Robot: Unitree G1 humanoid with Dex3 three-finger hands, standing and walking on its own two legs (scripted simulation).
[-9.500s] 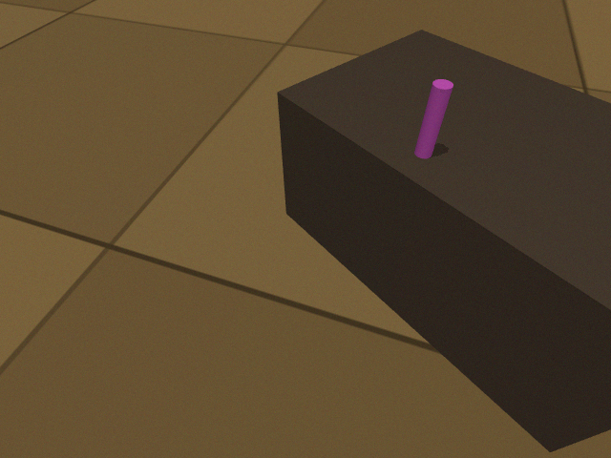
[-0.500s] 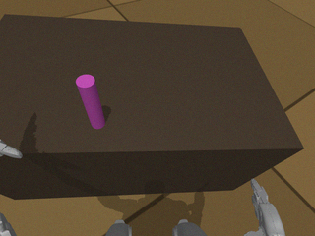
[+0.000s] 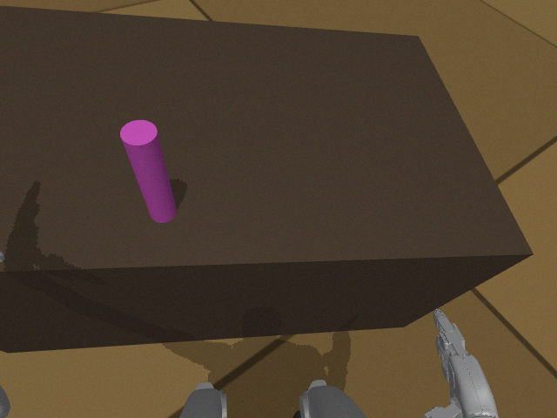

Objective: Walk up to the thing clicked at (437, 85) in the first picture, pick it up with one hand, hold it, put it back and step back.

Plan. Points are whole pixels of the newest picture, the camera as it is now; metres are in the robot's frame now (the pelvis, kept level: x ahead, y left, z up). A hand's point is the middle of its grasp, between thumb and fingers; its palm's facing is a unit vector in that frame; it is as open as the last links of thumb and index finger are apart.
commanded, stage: go down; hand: left
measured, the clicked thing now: (153, 178) +0.48 +0.18 +0.00
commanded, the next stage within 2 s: approach in 1.06 s
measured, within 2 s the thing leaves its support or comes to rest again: neither
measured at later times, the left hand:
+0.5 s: hand out of the picture +0.41 +0.37 +0.09, palm faces +0.17 -0.98 +0.02, open 17.7 cm
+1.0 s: hand out of the picture +0.40 +0.37 +0.08, palm faces +0.18 -0.98 +0.03, open 17.6 cm
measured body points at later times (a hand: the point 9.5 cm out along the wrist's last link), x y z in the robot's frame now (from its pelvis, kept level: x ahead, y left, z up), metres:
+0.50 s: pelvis +0.00 +0.00 +0.00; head +0.10 +0.05 +0.43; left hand +0.40 +0.42 +0.09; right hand +0.16 -0.25 -0.02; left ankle +0.02 +0.11 -0.67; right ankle +0.02 -0.15 -0.67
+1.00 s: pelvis +0.01 +0.00 +0.00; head +0.09 +0.05 +0.44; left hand +0.38 +0.42 +0.09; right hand +0.17 -0.25 -0.01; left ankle +0.02 +0.11 -0.67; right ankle +0.02 -0.15 -0.67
